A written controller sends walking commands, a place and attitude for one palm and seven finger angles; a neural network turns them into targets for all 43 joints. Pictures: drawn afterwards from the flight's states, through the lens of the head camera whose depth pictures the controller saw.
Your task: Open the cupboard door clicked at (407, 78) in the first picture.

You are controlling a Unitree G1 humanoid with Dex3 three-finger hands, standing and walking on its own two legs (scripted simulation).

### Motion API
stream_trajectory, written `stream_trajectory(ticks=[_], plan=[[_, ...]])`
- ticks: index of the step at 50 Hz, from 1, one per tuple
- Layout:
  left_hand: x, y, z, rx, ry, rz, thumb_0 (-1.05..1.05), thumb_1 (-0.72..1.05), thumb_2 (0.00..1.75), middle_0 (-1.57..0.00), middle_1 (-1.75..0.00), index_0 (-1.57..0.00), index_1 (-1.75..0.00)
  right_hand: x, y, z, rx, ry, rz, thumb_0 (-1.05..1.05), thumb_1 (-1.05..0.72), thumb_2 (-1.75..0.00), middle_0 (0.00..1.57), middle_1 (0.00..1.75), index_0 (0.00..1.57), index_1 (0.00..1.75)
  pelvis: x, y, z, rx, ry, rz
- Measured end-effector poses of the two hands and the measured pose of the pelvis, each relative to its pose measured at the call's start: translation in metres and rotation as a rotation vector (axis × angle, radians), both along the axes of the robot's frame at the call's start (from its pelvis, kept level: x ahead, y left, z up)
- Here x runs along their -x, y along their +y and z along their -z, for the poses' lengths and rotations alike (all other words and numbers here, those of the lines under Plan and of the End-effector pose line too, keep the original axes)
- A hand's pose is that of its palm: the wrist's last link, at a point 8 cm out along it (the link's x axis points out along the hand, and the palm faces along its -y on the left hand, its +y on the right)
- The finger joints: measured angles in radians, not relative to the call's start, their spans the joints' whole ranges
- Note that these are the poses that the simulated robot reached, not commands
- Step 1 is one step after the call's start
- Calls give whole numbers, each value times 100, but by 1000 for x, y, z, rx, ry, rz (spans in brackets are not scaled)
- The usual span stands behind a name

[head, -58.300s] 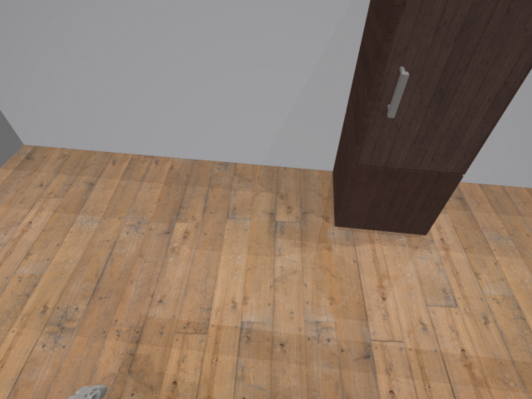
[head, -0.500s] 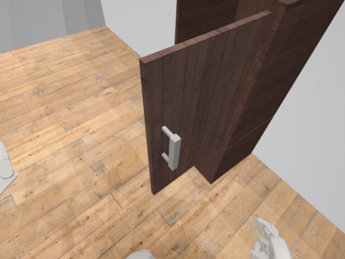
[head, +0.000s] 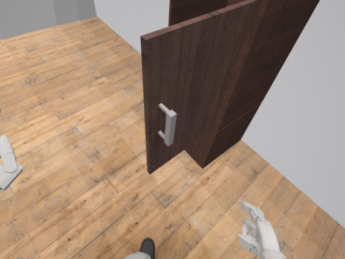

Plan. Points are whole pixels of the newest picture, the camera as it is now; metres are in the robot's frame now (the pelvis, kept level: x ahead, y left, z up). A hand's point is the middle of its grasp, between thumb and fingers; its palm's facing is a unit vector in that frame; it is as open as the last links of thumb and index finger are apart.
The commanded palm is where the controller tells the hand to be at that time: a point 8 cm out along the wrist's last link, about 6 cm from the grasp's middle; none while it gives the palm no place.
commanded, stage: step back with the hand held close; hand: left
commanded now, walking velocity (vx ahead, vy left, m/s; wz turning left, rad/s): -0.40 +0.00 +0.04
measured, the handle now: (165, 125) +0.48 +0.08 -0.02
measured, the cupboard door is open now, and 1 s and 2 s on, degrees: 92 92 92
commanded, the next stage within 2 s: stop stepping back and stand still in 0.14 s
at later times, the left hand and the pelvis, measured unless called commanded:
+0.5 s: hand out of the picture +0.06 +0.25 +0.18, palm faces +0.46 -0.76 -0.46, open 7.4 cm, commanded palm +0.02 +0.28 +0.19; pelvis -0.12 -0.02 +0.01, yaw +0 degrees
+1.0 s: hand out of the picture +0.03 +0.25 +0.17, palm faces +0.49 -0.75 -0.44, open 7.4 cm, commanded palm -0.03 +0.29 +0.19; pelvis -0.15 -0.02 +0.00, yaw +3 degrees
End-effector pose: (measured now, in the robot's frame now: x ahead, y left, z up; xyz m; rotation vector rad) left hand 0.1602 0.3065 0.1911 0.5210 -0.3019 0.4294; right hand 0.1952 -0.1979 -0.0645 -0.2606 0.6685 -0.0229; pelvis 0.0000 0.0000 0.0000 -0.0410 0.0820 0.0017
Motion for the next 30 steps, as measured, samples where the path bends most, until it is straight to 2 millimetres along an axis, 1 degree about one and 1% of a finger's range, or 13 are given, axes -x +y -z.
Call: stream_trajectory(ticks=[1,2,5,8,11,13,15,19,22,24,26,30], plan=[[1,-7,2,-27,-4,29,2,89,89,-21,-30,-21,-31,4,-3,4,-6,-9,2,1,-90,-90,20,30,21,30,8,-4,6,-25,4,26],[2,-14,3,-36,-3,59,2,89,89,-21,-30,-21,-31,10,-7,8,-6,-6,10,1,-90,-90,20,30,21,30,16,-5,8,-15,-5,34],[4,-26,-1,-58,3,132,2,88,89,-22,-30,-21,-31,37,-18,11,1,35,65,1,-91,-90,20,30,21,30,25,-7,6,-5,-44,31],[7,-26,-4,-81,10,179,2,88,89,-22,-30,-22,-31,64,-32,8,28,45,139,1,-91,-90,20,30,21,30,28,-6,6,-2,-64,44],[15,-25,-4,-71,19,192,1,88,89,-22,-30,-22,-31,91,-46,1,46,35,172,1,-91,-90,20,30,21,30,47,-8,3,-10,-80,48],[27,-27,-3,-66,37,185,1,88,89,-22,-30,-22,-31,108,-54,-3,55,17,179,1,-91,-90,20,30,21,30,62,-11,2,-4,-90,49],[45,-30,-2,-67,59,173,2,88,89,-22,-30,-22,-31,125,-63,-4,57,1,186,1,-91,-90,20,30,21,30,76,-15,2,-1,-93,42],[94,-40,-1,-106,105,133,2,88,89,-22,-30,-22,-31,155,-77,3,60,18,187,1,-91,-90,20,30,21,30,104,-23,7,-31,-93,18],[125,-37,-5,-80,94,69,2,88,89,-22,-30,-22,-31,182,-80,6,73,101,187,1,-91,-90,20,30,21,30,113,-24,-2,-51,-82,18],[138,-30,-6,-49,63,8,1,88,89,-22,-30,-22,-31,196,-79,6,79,130,188,1,-91,-90,20,30,21,30,117,-25,-7,-63,-76,9],[146,-21,-3,-13,34,-50,1,88,89,-22,-30,-22,-31,206,-76,7,87,136,178,1,-91,-90,20,30,21,30,122,-23,-9,-65,-72,-8],[153,-10,7,45,1,-98,1,88,89,-22,-30,-22,-31,214,-68,14,96,116,144,1,-91,-90,20,30,21,30,135,-13,-4,-33,-68,-50]])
